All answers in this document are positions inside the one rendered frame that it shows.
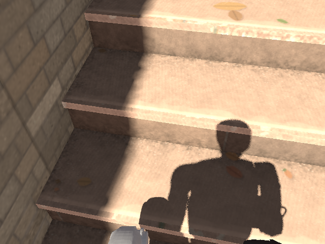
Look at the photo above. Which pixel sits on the left robot thigh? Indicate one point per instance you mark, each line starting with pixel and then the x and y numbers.
pixel 129 235

